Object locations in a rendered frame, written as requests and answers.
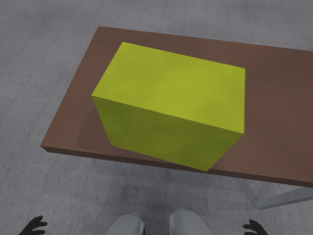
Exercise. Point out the right robot thigh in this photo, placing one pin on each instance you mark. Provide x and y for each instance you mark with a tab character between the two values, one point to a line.
184	222

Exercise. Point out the robot right hand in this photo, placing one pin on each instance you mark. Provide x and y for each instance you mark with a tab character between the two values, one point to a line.
255	226

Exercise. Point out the robot thigh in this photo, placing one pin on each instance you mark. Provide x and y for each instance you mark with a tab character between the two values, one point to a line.
128	224
184	222

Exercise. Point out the robot left hand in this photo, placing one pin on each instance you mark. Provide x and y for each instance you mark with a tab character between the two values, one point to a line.
36	222

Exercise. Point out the left robot thigh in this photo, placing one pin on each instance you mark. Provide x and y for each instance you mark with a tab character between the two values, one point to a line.
128	224

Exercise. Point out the carton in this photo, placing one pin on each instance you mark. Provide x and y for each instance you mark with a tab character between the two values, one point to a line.
173	107

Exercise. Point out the table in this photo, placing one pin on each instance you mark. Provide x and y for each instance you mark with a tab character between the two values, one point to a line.
277	145

